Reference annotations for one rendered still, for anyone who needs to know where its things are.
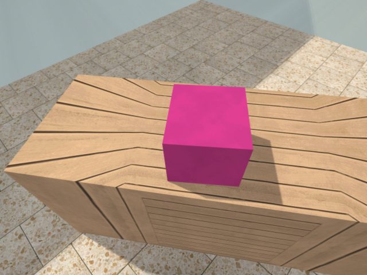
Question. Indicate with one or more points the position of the pedestal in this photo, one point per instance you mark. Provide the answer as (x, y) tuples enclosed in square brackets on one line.
[(97, 161)]

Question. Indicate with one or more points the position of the carton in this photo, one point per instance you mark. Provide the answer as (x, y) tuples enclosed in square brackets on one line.
[(207, 137)]

